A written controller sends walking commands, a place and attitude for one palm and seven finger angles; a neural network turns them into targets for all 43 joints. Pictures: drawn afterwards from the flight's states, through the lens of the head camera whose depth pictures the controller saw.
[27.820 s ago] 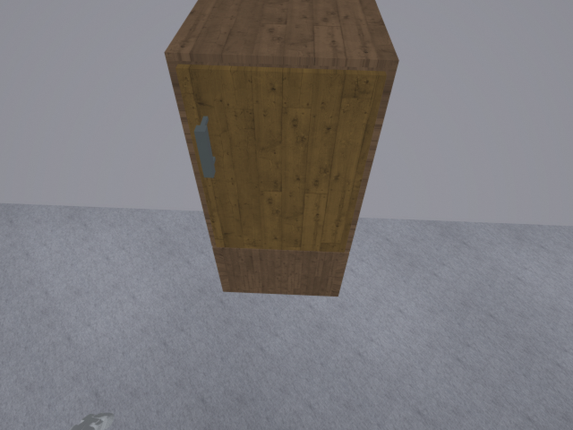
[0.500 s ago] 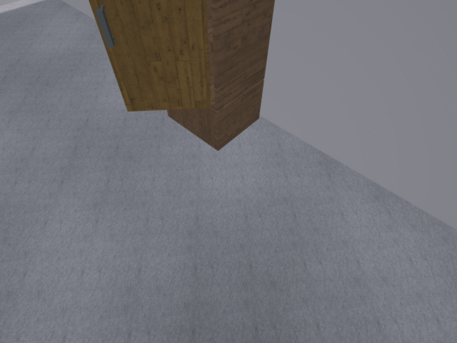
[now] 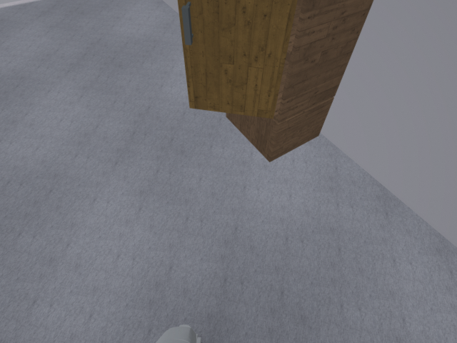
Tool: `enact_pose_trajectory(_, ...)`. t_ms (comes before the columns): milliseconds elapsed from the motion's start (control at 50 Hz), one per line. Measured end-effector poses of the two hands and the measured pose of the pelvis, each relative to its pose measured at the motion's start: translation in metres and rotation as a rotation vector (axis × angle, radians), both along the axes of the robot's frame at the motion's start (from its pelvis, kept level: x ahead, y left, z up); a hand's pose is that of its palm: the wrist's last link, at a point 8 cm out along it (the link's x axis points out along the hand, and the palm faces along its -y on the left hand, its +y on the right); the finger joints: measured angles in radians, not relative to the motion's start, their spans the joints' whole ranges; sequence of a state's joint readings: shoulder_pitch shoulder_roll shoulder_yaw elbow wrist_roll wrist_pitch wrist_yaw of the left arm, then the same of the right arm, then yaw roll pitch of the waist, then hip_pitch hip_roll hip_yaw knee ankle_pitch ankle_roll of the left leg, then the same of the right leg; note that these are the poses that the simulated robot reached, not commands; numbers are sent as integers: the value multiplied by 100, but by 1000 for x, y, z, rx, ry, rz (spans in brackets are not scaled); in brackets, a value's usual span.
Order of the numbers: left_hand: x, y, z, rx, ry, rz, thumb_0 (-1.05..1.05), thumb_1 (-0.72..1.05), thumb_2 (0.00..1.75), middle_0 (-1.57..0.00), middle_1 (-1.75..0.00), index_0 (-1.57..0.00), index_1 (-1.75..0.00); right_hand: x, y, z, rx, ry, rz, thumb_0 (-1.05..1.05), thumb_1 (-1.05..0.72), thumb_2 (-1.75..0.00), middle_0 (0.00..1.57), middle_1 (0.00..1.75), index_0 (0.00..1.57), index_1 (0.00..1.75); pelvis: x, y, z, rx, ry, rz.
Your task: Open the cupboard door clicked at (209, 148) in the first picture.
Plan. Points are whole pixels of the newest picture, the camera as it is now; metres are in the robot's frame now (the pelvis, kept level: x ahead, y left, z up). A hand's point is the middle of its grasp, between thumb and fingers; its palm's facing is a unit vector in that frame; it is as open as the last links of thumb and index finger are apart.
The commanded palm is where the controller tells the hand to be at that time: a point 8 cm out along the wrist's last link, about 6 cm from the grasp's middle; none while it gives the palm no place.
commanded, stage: take the last steps up to it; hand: left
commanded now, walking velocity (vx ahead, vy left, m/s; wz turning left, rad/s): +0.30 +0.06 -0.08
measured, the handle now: (188, 23) +1.11 +0.29 -0.01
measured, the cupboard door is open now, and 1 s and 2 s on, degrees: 47 47 47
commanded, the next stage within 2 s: come to a stop and stand still in 1.24 s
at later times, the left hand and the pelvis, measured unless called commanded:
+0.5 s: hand (163, 243) +0.32 +0.19 -0.15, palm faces -0.10 -0.97 -0.20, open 7.4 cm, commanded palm none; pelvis +0.17 +0.03 +0.00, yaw -4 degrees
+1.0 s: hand (154, 263) +0.29 +0.21 -0.18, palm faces +0.06 -0.99 -0.13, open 7.3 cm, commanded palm none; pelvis +0.36 +0.05 -0.01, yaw -3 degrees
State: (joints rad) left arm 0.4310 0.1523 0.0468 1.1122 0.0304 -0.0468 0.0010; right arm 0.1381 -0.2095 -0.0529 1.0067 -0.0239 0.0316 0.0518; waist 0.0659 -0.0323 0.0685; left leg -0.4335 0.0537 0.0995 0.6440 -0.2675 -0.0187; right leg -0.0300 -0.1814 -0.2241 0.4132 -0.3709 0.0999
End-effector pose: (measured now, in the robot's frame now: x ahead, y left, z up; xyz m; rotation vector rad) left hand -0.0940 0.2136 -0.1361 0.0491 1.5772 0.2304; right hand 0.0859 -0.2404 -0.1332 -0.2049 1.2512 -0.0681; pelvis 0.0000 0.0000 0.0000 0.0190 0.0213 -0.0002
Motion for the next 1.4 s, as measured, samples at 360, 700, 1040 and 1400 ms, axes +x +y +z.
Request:
enact_pose_trajectory(360, 305, 62, 11, 27, -409, -197, 0, 92, 90, -20, -30, -19, -30, 20, 53, 2, -23, 65, -159, -2, -93, -90, 20, 30, 20, 30, 114, 46, 8, 14, -18, -54)
enact_pose_trajectory(700, 419, 17, 13, 62, -394, -204, -2, 95, 90, -20, -30, -20, -30, 95, 35, -11, 60, 251, -242, 1, -91, -90, 20, 30, 20, 30, 241, 4, 6, -5, -18, -64)
enact_pose_trajectory(1040, 393, 55, -24, -58, 17, -66, 0, 92, 90, -20, -30, -20, -30, 389, 53, 7, -61, -163, -46, 0, -92, -90, 20, 30, 20, 30, 375, 57, -11, -25, -24, -63)
enact_pose_trajectory(1400, 687, 67, 10, 44, -371, -290, 1, 93, 90, -20, -30, -19, -30, 331, 79, -5, 16, 204, -253, 0, -93, -90, 20, 30, 20, 30, 484, 51, 5, 3, -14, -107)
